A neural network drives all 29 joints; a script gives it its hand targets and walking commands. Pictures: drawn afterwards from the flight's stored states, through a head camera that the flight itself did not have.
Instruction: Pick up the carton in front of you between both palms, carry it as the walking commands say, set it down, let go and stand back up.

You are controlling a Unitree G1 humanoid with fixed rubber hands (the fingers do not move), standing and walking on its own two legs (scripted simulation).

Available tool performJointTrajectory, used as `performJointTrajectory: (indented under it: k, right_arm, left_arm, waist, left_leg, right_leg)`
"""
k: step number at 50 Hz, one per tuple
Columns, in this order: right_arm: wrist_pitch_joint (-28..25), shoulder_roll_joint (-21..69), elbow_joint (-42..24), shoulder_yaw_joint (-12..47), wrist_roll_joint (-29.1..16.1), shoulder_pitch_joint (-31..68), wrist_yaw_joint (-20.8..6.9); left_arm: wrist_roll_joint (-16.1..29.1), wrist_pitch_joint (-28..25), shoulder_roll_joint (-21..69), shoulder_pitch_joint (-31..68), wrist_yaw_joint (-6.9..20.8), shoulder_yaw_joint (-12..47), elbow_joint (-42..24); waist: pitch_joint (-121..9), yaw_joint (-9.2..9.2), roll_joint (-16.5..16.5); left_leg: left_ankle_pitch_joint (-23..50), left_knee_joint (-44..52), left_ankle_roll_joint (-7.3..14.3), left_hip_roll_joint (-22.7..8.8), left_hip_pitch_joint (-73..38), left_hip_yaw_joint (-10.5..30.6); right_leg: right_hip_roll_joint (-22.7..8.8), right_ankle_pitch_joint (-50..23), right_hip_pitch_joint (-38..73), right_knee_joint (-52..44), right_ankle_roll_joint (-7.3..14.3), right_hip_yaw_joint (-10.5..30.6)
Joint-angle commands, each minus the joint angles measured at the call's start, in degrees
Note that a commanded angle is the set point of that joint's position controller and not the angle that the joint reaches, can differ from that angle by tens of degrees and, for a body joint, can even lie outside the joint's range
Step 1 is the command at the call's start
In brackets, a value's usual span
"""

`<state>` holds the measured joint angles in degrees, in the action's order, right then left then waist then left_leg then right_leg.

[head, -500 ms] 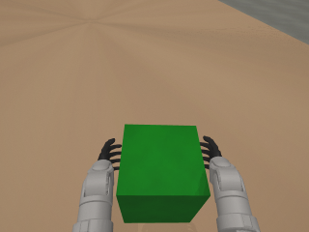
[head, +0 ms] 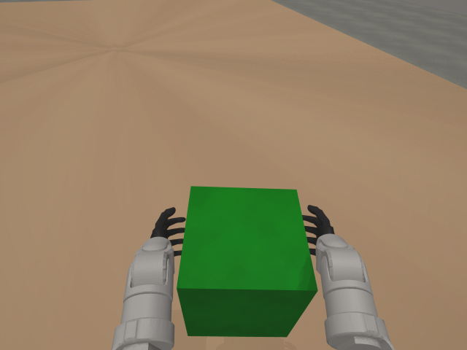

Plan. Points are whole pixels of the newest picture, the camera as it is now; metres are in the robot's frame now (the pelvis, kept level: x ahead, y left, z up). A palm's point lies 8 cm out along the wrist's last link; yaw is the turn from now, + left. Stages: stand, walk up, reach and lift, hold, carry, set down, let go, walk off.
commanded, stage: set down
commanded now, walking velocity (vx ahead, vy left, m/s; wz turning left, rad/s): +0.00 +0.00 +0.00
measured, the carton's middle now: (240, 264) +0.30 +0.00 -0.03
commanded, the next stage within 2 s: none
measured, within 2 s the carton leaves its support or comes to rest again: neither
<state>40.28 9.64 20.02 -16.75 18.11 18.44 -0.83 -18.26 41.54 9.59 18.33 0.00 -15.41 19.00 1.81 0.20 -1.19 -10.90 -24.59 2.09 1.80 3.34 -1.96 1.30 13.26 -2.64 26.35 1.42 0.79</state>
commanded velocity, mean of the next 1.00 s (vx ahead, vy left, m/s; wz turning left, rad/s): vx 0.00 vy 0.00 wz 0.00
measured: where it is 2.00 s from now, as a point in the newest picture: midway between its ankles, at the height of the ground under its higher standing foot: outside the picture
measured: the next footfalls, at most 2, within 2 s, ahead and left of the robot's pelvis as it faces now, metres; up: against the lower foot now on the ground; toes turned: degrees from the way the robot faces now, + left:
none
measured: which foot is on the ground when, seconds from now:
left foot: down 0.00-1.00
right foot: down 0.00-1.00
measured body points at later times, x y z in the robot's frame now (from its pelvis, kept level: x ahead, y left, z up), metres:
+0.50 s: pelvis -0.01 -0.01 -0.03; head +0.12 +0.01 +0.40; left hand +0.35 +0.16 -0.09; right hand +0.35 -0.14 -0.08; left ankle +0.04 +0.10 -0.74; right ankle +0.03 -0.11 -0.74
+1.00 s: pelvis -0.05 +0.00 -0.17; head +0.17 +0.03 +0.22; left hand +0.40 +0.17 -0.24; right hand +0.39 -0.13 -0.24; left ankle +0.04 +0.10 -0.74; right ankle +0.03 -0.11 -0.74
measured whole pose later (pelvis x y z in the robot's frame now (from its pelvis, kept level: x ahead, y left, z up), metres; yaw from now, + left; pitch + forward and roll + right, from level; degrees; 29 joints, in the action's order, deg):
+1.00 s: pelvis -0.05 +0.00 -0.17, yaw +1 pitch +35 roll -2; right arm 14.2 8.8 32.7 -30.4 14.3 43.9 3.3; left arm -15.9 14.4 2.1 48.6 -0.5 -24.8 39.8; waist -7.0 -0.7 -0.8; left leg -24.2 -79.5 2.8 1.8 90.2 -0.9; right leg 3.0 26.5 -87.7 79.9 0.0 -0.1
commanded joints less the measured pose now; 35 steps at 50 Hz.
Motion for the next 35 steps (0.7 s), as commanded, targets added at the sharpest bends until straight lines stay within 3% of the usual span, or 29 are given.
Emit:
performJointTrajectory:
  k: [1, 4, 9, 15, 18, 21, 26, 31, 35]
  right_arm:
    - [-1.55, 53.79, -1.84, 28.95, -14.51, 26.66, -13.88]
    - [-1.84, 53.70, -2.44, 28.73, -14.13, 25.55, -13.15]
    - [-4.93, 53.63, 3.72, 22.77, -10.87, 29.20, -12.05]
    - [-12.81, 48.21, 12.29, 9.88, -2.17, 31.40, -9.05]
    - [-18.15, 43.75, 14.10, 6.65, 0.33, 29.09, -7.72]
    - [-24.04, 43.25, 13.85, 8.90, -0.76, 29.44, -6.96]
    - [-32.99, 45.71, 12.36, 18.22, -5.15, 35.57, -5.91]
    - [-36.78, 46.09, 8.02, 26.85, -8.96, 41.03, -4.21]
    - [-35.04, 45.91, 7.90, 26.67, -9.53, 43.59, -3.63]
  left_arm:
    - [16.15, -1.88, 53.98, 27.73, 14.55, 29.18, -2.26]
    - [15.82, -2.57, 52.97, 27.13, 14.18, 28.72, -3.07]
    - [12.10, -6.25, 50.30, 31.53, 14.28, 22.51, 3.26]
    - [3.09, -14.81, 41.60, 34.64, 13.19, 9.66, 12.92]
    - [0.50, -19.99, 36.80, 32.00, 12.27, 7.16, 15.27]
    - [1.39, -25.71, 36.20, 31.96, 12.13, 9.36, 15.97]
    - [5.81, -34.34, 39.63, 37.43, 11.84, 18.37, 16.28]
    - [9.21, -37.53, 41.31, 41.29, 9.59, 25.89, 13.37]
    - [10.00, -35.81, 41.31, 44.14, 8.58, 26.64, 13.82]
  waist:
    - [-10.61, -0.37, 1.19]
    - [-11.65, -0.33, 0.87]
    - [-8.82, -0.33, 0.10]
    - [-7.77, 0.00, -0.09]
    - [-10.95, 0.22, 0.27]
    - [-17.78, -0.01, 0.50]
    - [-34.75, -0.35, 1.83]
    - [-52.97, -0.25, 2.46]
    - [-55.53, -0.96, 2.27]
  left_leg:
    - [2.74, 4.62, -0.02, -0.26, -6.50, 8.66]
    - [6.46, 3.76, 0.07, 0.15, -6.41, 8.33]
    - [2.41, 1.62, 0.53, 0.96, -1.71, 7.81]
    - [3.80, -4.81, 1.38, 2.30, 9.28, 7.38]
    - [7.73, -8.83, 1.26, 2.97, 14.99, 7.09]
    - [11.78, -13.27, 0.97, 3.49, 19.10, 6.98]
    - [18.20, -22.44, 0.13, 4.53, 24.06, 7.69]
    - [23.16, -31.89, -1.14, 5.16, 26.32, 8.20]
    - [13.45, -35.86, -1.54, 5.58, 34.55, 7.69]
  right_leg:
    - [0.85, -1.89, -5.61, -6.89, 1.25, 6.14]
    - [0.93, -5.46, -4.12, -6.48, 0.91, 6.31]
    - [0.96, -2.92, -6.46, -4.70, 0.70, 6.35]
    - [2.09, -6.29, -13.88, 1.94, 0.11, 6.42]
    - [2.91, -10.06, -18.72, 6.24, -0.32, 6.14]
    - [3.63, -13.88, -22.46, 10.42, -0.90, 5.84]
    - [4.96, -18.33, -29.69, 19.99, -1.61, 5.52]
    - [6.22, -18.45, -40.21, 29.08, -2.56, 4.28]
    - [7.01, -10.60, -47.45, 33.77, -2.57, 3.03]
